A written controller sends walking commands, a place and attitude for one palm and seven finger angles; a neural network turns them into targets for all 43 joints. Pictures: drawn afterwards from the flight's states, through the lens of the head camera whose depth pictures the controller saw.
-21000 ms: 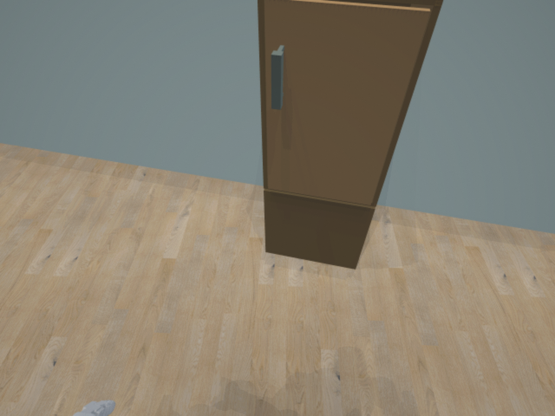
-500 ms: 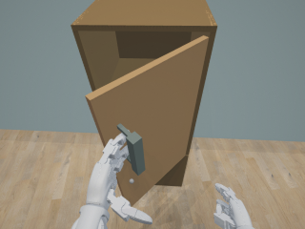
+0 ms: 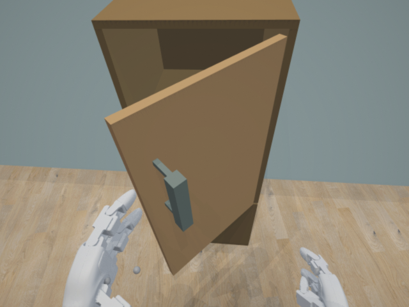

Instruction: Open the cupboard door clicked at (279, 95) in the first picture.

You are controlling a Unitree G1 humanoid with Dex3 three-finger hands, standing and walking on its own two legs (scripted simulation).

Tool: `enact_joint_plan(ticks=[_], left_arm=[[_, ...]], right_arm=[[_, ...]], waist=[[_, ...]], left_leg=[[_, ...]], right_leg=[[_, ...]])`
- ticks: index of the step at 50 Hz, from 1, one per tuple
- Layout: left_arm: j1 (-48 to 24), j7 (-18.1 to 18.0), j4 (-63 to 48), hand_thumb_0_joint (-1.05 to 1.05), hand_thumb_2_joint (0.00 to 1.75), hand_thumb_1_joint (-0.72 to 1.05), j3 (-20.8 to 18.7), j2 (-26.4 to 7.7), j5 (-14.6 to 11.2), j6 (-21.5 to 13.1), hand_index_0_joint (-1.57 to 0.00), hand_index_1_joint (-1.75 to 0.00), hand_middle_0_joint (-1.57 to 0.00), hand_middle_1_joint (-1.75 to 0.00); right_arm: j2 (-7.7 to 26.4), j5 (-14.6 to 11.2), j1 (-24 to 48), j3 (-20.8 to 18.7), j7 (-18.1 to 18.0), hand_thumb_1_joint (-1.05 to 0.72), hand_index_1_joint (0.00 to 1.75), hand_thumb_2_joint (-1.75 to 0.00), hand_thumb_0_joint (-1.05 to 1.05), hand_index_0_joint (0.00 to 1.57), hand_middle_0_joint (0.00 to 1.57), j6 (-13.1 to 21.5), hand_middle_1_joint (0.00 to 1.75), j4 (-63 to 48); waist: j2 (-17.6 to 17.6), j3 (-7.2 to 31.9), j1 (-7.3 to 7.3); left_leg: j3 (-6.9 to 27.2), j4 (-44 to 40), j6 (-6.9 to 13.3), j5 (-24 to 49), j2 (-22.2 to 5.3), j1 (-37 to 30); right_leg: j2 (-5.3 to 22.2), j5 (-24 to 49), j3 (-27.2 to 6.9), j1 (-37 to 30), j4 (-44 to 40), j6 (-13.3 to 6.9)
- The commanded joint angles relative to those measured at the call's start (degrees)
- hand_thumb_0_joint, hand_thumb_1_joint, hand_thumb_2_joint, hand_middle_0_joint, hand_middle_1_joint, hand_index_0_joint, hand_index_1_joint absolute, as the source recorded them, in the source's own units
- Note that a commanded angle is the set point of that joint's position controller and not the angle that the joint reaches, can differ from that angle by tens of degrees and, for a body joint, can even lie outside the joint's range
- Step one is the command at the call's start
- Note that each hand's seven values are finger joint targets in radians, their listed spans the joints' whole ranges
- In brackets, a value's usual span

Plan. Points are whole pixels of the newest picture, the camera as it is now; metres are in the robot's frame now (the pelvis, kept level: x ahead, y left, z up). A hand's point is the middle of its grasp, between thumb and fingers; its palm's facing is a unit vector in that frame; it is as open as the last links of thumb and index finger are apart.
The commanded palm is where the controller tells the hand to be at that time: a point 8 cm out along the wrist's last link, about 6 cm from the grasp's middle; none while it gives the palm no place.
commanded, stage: draw the hand back to the body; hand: left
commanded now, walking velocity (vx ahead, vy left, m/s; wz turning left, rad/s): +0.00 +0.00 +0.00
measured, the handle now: (172, 195) +0.28 +0.08 +0.12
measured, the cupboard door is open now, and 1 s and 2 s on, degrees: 47 47 47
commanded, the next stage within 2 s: step back with the hand held close in 1.66 s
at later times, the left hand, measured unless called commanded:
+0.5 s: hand (93, 258) +0.16 +0.17 +0.14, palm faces -0.02 -1.00 -0.07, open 16.3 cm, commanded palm +0.12 +0.23 +0.15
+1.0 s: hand (33, 231) +0.18 +0.25 +0.17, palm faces +0.31 -0.88 -0.37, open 12.5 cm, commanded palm +0.13 +0.29 +0.19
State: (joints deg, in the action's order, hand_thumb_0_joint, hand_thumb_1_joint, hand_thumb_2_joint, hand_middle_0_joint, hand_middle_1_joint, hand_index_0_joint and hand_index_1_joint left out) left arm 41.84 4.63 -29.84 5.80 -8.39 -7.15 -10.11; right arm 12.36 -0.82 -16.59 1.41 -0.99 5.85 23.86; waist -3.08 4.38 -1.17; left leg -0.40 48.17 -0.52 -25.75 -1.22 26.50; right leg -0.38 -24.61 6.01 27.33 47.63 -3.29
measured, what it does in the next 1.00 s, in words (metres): stands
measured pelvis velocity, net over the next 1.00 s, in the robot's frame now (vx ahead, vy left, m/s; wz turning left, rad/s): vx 0.00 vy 0.03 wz -0.01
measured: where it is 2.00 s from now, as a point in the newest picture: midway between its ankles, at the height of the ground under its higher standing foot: outside the picture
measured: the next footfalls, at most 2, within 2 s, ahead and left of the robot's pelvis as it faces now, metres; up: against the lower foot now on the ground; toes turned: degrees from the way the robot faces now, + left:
none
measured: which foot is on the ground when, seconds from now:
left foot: down 0.00-1.00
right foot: down 0.00-1.00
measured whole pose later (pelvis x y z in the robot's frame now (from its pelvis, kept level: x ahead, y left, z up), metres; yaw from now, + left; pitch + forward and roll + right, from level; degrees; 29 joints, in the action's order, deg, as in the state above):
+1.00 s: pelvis +0.00 +0.03 +0.04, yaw -1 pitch -4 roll -1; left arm 32.8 -6.4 -28.8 -10.2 -17.9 -2.3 -3.2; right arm 11.8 0.3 -13.2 3.7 -5.0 8.6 33.2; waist -3.3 -0.7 -3.8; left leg -2.0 29.6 1.7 -17.7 0.4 8.4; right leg 0.2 -15.4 4.2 8.9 27.9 -0.8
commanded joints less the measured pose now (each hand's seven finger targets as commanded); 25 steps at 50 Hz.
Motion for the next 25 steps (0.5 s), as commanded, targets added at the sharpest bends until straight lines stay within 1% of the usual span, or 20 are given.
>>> enact_joint_plan(ticks=[1, 3, 4, 5, 6, 7, 8, 9, 10, 11, 12, 13, 14, 16, 19, 20, 21, 22, 24, 25], left_arm=[[-1.80, 1.01, -14.27, 0.00, 0.30, -0.50, -0.73, -1.16, -2.04, -4.84, -0.15, -0.30, -0.15, -0.30], [-0.33, 1.51, -13.62, 0.00, 0.30, -0.50, -1.84, -1.97, -2.42, -5.17, -0.15, -0.30, -0.15, -0.30], [-0.70, 1.70, -13.70, 0.00, 0.30, -0.50, -1.06, -1.67, -2.06, -5.28, -0.15, -0.30, -0.15, -0.30], [-1.09, 1.60, -13.36, 0.00, 0.30, -0.50, -2.19, -2.93, -1.87, -5.09, -0.15, -0.30, -0.15, -0.30], [-2.24, 1.44, -13.86, 0.00, 0.30, -0.50, -2.69, -3.57, -1.70, -5.02, -0.15, -0.30, -0.15, -0.30], [-2.39, 1.18, -14.21, 0.00, 0.30, -0.50, -4.16, -4.83, -1.50, -4.82, -0.15, -0.30, -0.15, -0.30], [-2.88, 0.99, -14.85, 0.00, 0.30, -0.50, -4.12, -4.68, -1.22, -4.37, -0.15, -0.30, -0.15, -0.30], [-3.70, 0.63, -15.27, 0.00, 0.30, -0.50, -4.76, -5.30, -1.26, -3.89, -0.15, -0.30, -0.15, -0.30], [-3.67, 0.17, -14.70, 0.00, 0.30, -0.50, -6.20, -5.93, -1.33, -3.20, -0.15, -0.30, -0.15, -0.30], [-3.83, 0.16, -14.27, 0.00, 0.30, -0.50, -6.04, -5.28, -1.77, -2.45, -0.15, -0.30, -0.15, -0.30], [-4.31, 0.17, -14.16, 0.00, 0.30, -0.50, -7.23, -5.80, -2.32, -1.87, -0.15, -0.30, -0.15, -0.30], [-4.47, 0.43, -14.18, 0.00, 0.30, -0.50, -7.14, -5.29, -2.95, -1.17, -0.15, -0.30, -0.15, -0.30], [-5.32, 0.68, -13.87, 0.00, 0.30, -0.50, -8.08, -5.92, -3.58, -0.47, -0.15, -0.30, -0.15, -0.30], [-5.71, 1.56, -14.28, 0.00, 0.30, -0.50, -9.96, -6.84, -4.88, 0.54, -0.15, -0.30, -0.15, -0.30], [-6.12, 3.37, -15.12, 0.00, 0.30, -0.50, -10.15, -6.94, -5.82, 2.27, -0.15, -0.30, -0.15, -0.30], [-5.98, 3.71, -14.49, 0.00, 0.30, -0.50, -10.64, -7.17, -6.10, 3.08, -0.15, -0.30, -0.15, -0.30], [-6.85, 4.12, -14.64, 0.00, 0.30, -0.50, -11.03, -7.51, -6.41, 3.66, -0.15, -0.30, -0.15, -0.30], [-6.95, 4.37, -14.65, 0.00, 0.30, -0.50, -12.47, -8.57, -6.61, 4.26, -0.15, -0.30, -0.15, -0.30], [-7.36, 4.94, -15.13, 0.00, 0.30, -0.50, -13.23, -8.88, -6.89, 5.20, -0.15, -0.30, -0.15, -0.30], [-7.61, 4.96, -14.58, 0.00, 0.32, -0.47, -14.07, -9.42, -7.00, 5.66, -0.15, -0.30, -0.15, -0.30]], right_arm=[[5.07, -0.59, 6.19, -1.97, -0.54, -0.90, 0.30, -0.90, 0.00, 0.20, 0.20, 5.34, 0.30, -10.78], [5.10, -0.58, 5.72, -2.18, -0.87, -0.90, 0.30, -0.90, 0.00, 0.20, 0.20, 6.02, 0.30, -10.37], [5.22, -0.58, 5.53, -2.16, -0.88, -0.90, 0.30, -0.90, 0.00, 0.20, 0.20, 6.22, 0.30, -10.39], [5.25, -0.59, 5.49, -2.37, -0.97, -0.90, 0.30, -0.90, 0.00, 0.20, 0.20, 6.28, 0.30, -10.15], [5.26, -0.66, 5.97, -2.29, -1.08, -0.90, 0.30, -0.90, 0.00, 0.20, 0.20, 6.41, 0.30, -10.30], [5.18, -0.73, 5.78, -2.35, -1.19, -0.90, 0.30, -0.90, 0.00, 0.20, 0.20, 6.47, 0.30, -10.17], [5.11, -0.83, 5.86, -2.15, -1.24, -0.90, 0.30, -0.90, 0.00, 0.20, 0.20, 6.46, 0.30, -10.38], [5.04, -0.88, 5.73, -2.00, -1.35, -0.90, 0.30, -0.90, 0.00, 0.20, 0.20, 6.48, 0.30, -10.36], [4.89, -1.05, 6.05, -1.96, -1.40, -0.90, 0.30, -0.90, 0.00, 0.20, 0.20, 6.43, 0.30, -10.04], [4.77, -1.17, 6.32, -1.71, -1.49, -0.90, 0.30, -0.90, 0.00, 0.20, 0.20, 6.43, 0.30, -10.15], [4.89, -1.32, 6.30, -1.61, -1.64, -0.90, 0.30, -0.90, 0.00, 0.20, 0.20, 6.40, 0.30, -9.97], [4.88, -1.45, 6.68, -1.44, -1.78, -0.90, 0.30, -0.90, 0.00, 0.20, 0.20, 6.58, 0.30, -10.04], [5.02, -1.48, 6.73, -1.32, -1.98, -0.90, 0.30, -0.90, 0.00, 0.20, 0.20, 6.68, 0.30, -9.74], [5.25, -1.66, 7.22, -1.23, -2.35, -0.90, 0.30, -0.90, 0.00, 0.20, 0.20, 7.14, 0.30, -9.37], [5.55, -1.89, 7.36, -0.84, -2.45, -0.90, 0.30, -0.90, 0.00, 0.20, 0.20, 7.65, 0.30, -8.78], [5.57, -1.93, 7.86, -0.71, -2.45, -0.90, 0.30, -0.90, 0.00, 0.20, 0.20, 7.81, 0.30, -8.49], [5.73, -1.98, 7.74, -0.59, -2.48, -0.90, 0.30, -0.90, 0.00, 0.20, 0.20, 7.94, 0.30, -8.29], [5.77, -2.05, 7.68, -0.70, -2.61, -0.90, 0.30, -0.90, 0.00, 0.20, 0.20, 8.01, 0.30, -7.95], [5.86, -2.02, 7.80, -0.56, -2.67, -0.90, 0.30, -0.90, 0.00, 0.20, 0.20, 8.17, 0.30, -7.83], [5.96, -2.10, 8.06, -0.56, -2.68, -0.90, 0.30, -0.90, 0.00, 0.20, 0.20, 8.19, 0.30, -7.46]], waist=[[5.84, 3.00, 1.09], [6.83, 3.60, 0.80], [6.56, 3.49, 0.89], [7.22, 3.66, 0.69], [6.46, 3.22, 0.57], [5.34, 4.07, 0.10], [3.38, 3.91, -0.03], [2.84, 4.58, -0.18], [1.65, 4.19, -0.69], [2.56, 3.09, -0.41], [2.92, 3.21, -0.60], [3.31, 3.05, -0.71], [4.34, 2.73, -0.55], [5.59, 3.78, -0.95], [2.21, 3.33, -1.03], [1.92, 2.50, -1.27], [1.66, 2.17, -0.99], [1.57, 2.39, -1.18], [1.55, 2.29, -1.37], [2.29, 2.05, -1.50]], left_leg=[[1.45, -3.44, 2.28, 11.03, 2.32, 2.13], [1.52, -2.70, 2.29, 10.37, 2.33, 2.61], [1.59, -2.85, 2.35, 10.54, 2.29, 2.51], [1.64, -2.78, 2.39, 10.43, 2.16, 2.69], [1.63, -3.12, 2.42, 9.83, 2.17, 2.69], [1.60, -3.43, 2.42, 9.86, 2.09, 2.11], [1.57, -4.22, 2.43, 9.44, 2.03, 1.58], [1.74, -4.57, 2.47, 9.69, 2.06, 1.34], [1.73, -5.08, 2.39, 9.66, 2.00, 1.30], [1.79, -5.52, 2.34, 8.98, 1.88, 1.25], [1.84, -6.01, 2.26, 8.68, 1.82, 1.20], [1.87, -6.17, 2.31, 8.89, 1.83, 0.85], [1.80, -6.29, 2.27, 8.52, 1.77, 0.90], [1.90, -6.61, 2.31, 9.87, 1.70, -0.11], [2.02, -8.21, 2.21, 11.51, 1.67, -1.70], [2.27, -8.54, 2.23, 11.76, 1.54, -1.61], [2.34, -9.06, 2.17, 11.80, 1.48, -1.89], [2.42, -9.31, 2.12, 12.09, 1.44, -2.47], [2.65, -10.29, 1.97, 12.47, 1.39, -3.17], [2.89, -10.56, 1.97, 12.83, 1.24, -3.27]], right_leg=[[1.74, 11.64, -7.77, -3.57, -10.77, 3.13], [1.92, 10.45, -8.17, -3.25, -10.94, 3.30], [1.76, 10.07, -7.68, -2.84, -10.60, 3.10], [1.74, 9.21, -7.81, -3.12, -10.72, 3.00], [1.73, 7.72, -7.75, -2.62, -10.79, 2.88], [1.67, 7.33, -7.64, -2.93, -10.65, 2.68], [1.32, 6.68, -6.50, -2.49, -10.13, 2.42], [1.21, 7.25, -6.29, -2.96, -9.78, 2.31], [1.05, 7.19, -5.81, -3.44, -9.77, 2.03], [0.88, 6.67, -5.35, -2.78, -10.07, 2.21], [0.82, 6.31, -5.20, -3.25, -10.36, 2.21], [0.76, 6.70, -5.34, -3.47, -10.88, 2.28], [0.82, 6.08, -5.55, -3.75, -11.59, 2.47], [0.85, 7.70, -5.54, -5.33, -12.13, 2.55], [0.52, 11.19, -4.04, -6.04, -11.61, 2.42], [0.39, 11.51, -3.64, -6.28, -11.62, 2.27], [0.34, 11.70, -3.30, -6.22, -11.66, 2.38], [0.16, 11.99, -3.17, -6.34, -11.79, 2.31], [0.01, 12.39, -2.56, -6.84, -11.95, 2.26], [-0.08, 12.57, -2.35, -7.46, -12.12, 2.10]])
